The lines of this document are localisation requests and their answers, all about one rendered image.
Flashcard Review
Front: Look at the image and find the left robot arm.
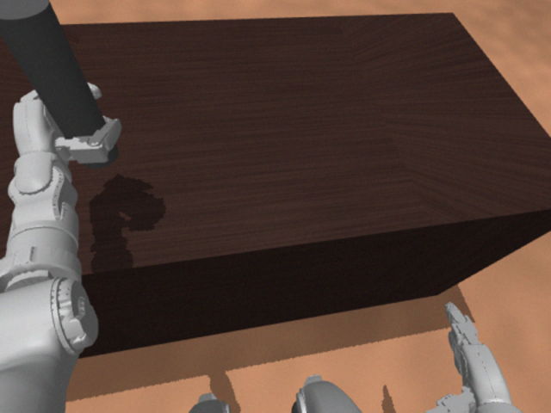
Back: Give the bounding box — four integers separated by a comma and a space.
0, 151, 98, 413

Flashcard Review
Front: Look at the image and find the left robot hand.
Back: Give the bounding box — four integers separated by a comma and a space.
13, 83, 121, 167

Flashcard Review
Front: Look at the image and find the can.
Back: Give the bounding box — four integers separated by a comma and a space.
0, 0, 119, 169

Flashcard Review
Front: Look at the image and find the right robot hand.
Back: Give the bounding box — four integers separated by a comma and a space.
425, 302, 513, 413

